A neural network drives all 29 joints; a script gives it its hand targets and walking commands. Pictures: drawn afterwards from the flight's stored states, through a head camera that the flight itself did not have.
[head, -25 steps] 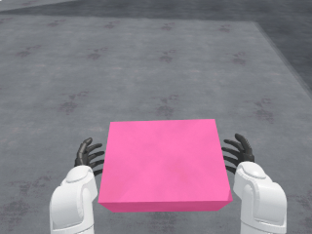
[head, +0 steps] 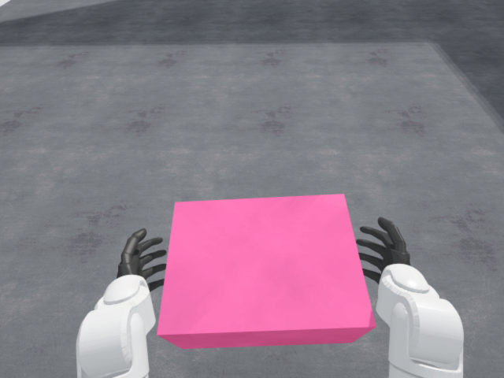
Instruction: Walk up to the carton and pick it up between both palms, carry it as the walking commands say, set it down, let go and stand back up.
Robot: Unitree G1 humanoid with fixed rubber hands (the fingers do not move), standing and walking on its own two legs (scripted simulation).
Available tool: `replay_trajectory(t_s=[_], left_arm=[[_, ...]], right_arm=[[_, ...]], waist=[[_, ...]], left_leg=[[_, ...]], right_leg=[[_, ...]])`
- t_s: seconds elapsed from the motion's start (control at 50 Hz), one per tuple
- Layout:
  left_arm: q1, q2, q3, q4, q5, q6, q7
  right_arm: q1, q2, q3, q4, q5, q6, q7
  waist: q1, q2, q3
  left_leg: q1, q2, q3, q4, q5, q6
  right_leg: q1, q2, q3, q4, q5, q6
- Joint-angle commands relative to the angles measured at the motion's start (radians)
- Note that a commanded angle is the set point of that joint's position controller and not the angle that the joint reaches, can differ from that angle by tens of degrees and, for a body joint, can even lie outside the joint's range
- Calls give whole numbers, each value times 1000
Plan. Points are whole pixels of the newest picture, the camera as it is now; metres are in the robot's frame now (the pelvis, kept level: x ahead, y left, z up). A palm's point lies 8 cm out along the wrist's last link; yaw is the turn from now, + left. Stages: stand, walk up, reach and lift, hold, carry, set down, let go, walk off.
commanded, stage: carry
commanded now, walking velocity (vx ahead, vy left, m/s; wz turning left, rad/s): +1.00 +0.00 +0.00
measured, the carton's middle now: (262, 271) +0.31 +0.00 +0.00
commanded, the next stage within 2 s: none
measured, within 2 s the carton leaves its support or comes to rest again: neither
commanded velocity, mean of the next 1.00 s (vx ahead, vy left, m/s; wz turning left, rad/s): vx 0.20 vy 0.00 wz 0.00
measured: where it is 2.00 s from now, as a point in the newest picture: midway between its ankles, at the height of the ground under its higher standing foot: (266, 189)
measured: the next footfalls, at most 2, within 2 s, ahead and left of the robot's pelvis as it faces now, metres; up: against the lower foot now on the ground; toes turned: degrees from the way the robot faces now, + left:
right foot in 0.14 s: +0.28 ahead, -0.13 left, +0.00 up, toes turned -4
left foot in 0.44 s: +0.60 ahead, +0.09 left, +0.00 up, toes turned +10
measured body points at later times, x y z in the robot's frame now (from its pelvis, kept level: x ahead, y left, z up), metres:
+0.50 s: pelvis +0.51 +0.01 +0.00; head +0.53 +0.01 +0.45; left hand +0.76 +0.21 +0.08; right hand +0.79 -0.16 +0.09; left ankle +0.56 +0.09 -0.73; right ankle +0.29 -0.11 -0.65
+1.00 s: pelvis +0.81 -0.03 +0.03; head +0.86 -0.04 +0.47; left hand +1.07 +0.16 +0.10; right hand +1.09 -0.20 +0.10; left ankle +0.77 +0.09 -0.70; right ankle +0.74 -0.09 -0.72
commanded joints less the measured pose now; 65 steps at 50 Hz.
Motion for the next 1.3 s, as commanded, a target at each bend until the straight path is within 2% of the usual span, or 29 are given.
replay_trajectory(t_s=[0.0, 0.04, 0.08, 0.14, 0.16, 0.18, 0.2, 0.24, 0.3, 0.36, 0.4, 0.44, 0.46, 0.5, 0.56, 0.6, 0.68, 0.72, 0.76, 0.78, 0.8, 0.96, 1.02, 1.08, 1.14, 1.2, 1.24, 1.26, 1.28], left_arm=[[-530, -931, -754, -153, -463, -40, -284], [-525, -900, -756, -163, -458, -44, -280], [-540, -918, -755, -192, -444, -53, -272], [-526, -886, -748, -214, -432, -55, -252], [-487, -889, -737, -191, -416, -53, -251], [-507, -882, -744, -203, -415, -55, -241], [-477, -884, -735, -134, -393, -45, -240], [-500, -898, -743, -188, -413, -47, -247], [-463, -904, -752, -181, -414, -44, -248], [-514, -848, -789, -279, -437, -50, -262], [-531, -849, -828, -287, -450, -51, -265], [-532, -828, -831, -298, -452, -38, -258], [-550, -799, -813, -267, -453, -19, -261], [-452, -834, -771, -153, -428, 1, -265], [-496, -874, -788, -208, -455, -5, -258], [-516, -872, -784, -207, -455, -17, -258], [-499, -902, -789, -248, -438, -39, -260], [-505, -890, -785, -236, -439, -30, -273], [-438, -870, -764, -196, -434, -20, -277], [-466, -856, -751, -197, -436, -21, -273], [-501, -856, -776, -213, -445, -16, -277], [-488, -866, -771, -278, -450, -27, -292], [-502, -836, -785, -257, -445, -5, -284], [-501, -839, -759, -207, -441, 14, -275], [-515, -840, -771, -206, -455, 0, -273], [-463, -875, -756, -207, -450, -12, -275], [-475, -870, -759, -227, -450, -23, -279], [-494, -890, -762, -241, -473, -27, -285], [-464, -896, -764, -246, -472, -37, -283]], right_arm=[[-423, 991, 766, -166, 450, -34, 270], [-396, 965, 749, -166, 441, -34, 272], [-443, 984, 793, -213, 466, -35, 279], [-432, 945, 789, -203, 476, -34, 275], [-471, 924, 788, -223, 473, -34, 274], [-464, 928, 809, -216, 475, -23, 275], [-436, 906, 803, -203, 465, -4, 281], [-413, 937, 780, -199, 467, -21, 280], [-357, 957, 785, -154, 449, -29, 273], [-324, 931, 759, -133, 407, -35, 272], [-284, 936, 747, -166, 399, -51, 271], [-327, 910, 718, -167, 426, -47, 265], [-330, 861, 685, -158, 403, -31, 256], [-407, 851, 737, -184, 423, -13, 260], [-318, 911, 716, -141, 410, -15, 263], [-323, 925, 720, -139, 399, -18, 262], [-385, 959, 782, -206, 424, -34, 269], [-387, 936, 781, -210, 413, -28, 265], [-353, 914, 787, -197, 402, -11, 260], [-376, 904, 786, -202, 410, -5, 252], [-359, 904, 777, -176, 395, 1, 250], [-468, 976, 834, -239, 445, -12, 258], [-386, 953, 792, -169, 416, 6, 264], [-369, 928, 747, -122, 416, 24, 263], [-369, 924, 746, -133, 418, 7, 261], [-396, 957, 781, -199, 412, -1, 256], [-412, 948, 805, -257, 417, -17, 252], [-445, 975, 824, -295, 420, -19, 240], [-446, 979, 849, -309, 440, -22, 236]], waist=[[-77, 112, -317], [-74, 69, -245], [-61, 45, -203], [16, 80, -392], [73, -43, -454], [69, -306, -540], [43, -399, -454], [37, -144, -391], [48, -129, -184], [24, -143, -184], [-38, -78, -366], [-11, 286, -535], [-13, 195, -487], [-21, 46, -323], [-31, 181, -404], [-29, 111, -404], [-11, 104, -371], [-12, 10, -356], [4, -308, -412], [2, -359, -410], [8, -259, -382], [25, -213, -356], [-3, -79, -359], [-15, 143, -417], [-29, 160, -373], [0, 55, -407], [-5, -117, -440], [2, -367, -375], [15, -397, -354]], left_leg=[[877, 250, -356, -117, 1044, 109], [820, 274, -366, -163, 985, 143], [718, 223, -198, -157, 1034, 111], [277, 89, 88, 235, 1205, -6], [-114, 40, 38, 481, 820, -18], [-444, -112, -30, 825, 215, -59], [-611, -135, -135, 989, -198, -49], [-745, -59, -199, 901, -159, -34], [-765, -1, -162, 423, -300, -29], [-177, -109, 36, -191, 263, -47], [294, -116, 128, -263, 644, -52], [749, 333, -347, -128, 1318, 88], [609, 367, -434, -135, 1392, 119], [526, 322, -325, -124, 1357, 101], [698, 257, -242, -84, 1464, 141], [654, 243, -200, -85, 1436, 147], [536, 138, -28, -43, 1284, 66], [292, 60, 21, -36, 878, -12], [-81, -66, 23, 166, 5, -46], [-231, -73, -41, 107, -165, -46], [-339, -77, -31, 112, -177, -35], [-161, -110, 33, -140, 199, -15], [119, -15, -23, -204, 608, 15], [515, 211, -224, 9, 1491, 125], [655, 215, -233, 40, 1599, 151], [471, 123, -114, 69, 1334, 101], [128, 25, -57, 139, 742, 32], [-211, -68, 14, 231, 107, 3], [-435, -117, 14, 225, -172, -3]], right_leg=[[-669, 0, 40, -22, -96, -22], [-644, -2, 10, -214, -44, -2], [-478, 26, -59, -509, 126, 2], [376, 148, -201, -774, 470, -8], [770, 30, -62, -665, 473, -49], [1037, -232, 464, -644, 834, -212], [1001, -356, 665, -627, 1211, -319], [1000, -361, 486, -647, 1345, -263], [849, -279, 382, -715, 1303, -155], [455, -151, 51, -738, 1231, -45], [317, -115, -46, -404, 1092, 0], [-128, 62, -25, -18, -142, 78], [-90, 53, 69, -22, -180, 46], [-206, -16, 93, -75, -76, 39], [-306, -25, 48, -303, -60, 46], [-248, -18, 37, -480, 17, 37], [-50, 20, -78, -781, 388, 30], [231, -49, -34, -849, 863, 0], [609, -261, 212, -673, 1827, -105], [767, -311, 270, -617, 1914, -144], [823, -327, 280, -612, 1888, -147], [627, -169, 89, -608, 1390, -91], [382, -137, 49, -559, 994, -49], [-31, -42, 14, -455, 209, -11], [-237, 14, -9, -542, -80, -7], [28, -12, -36, -785, 337, -9], [410, -139, 108, -714, 1257, -60], [651, -220, 194, -628, 1768, -96], [839, -251, 248, -572, 1958, -127]])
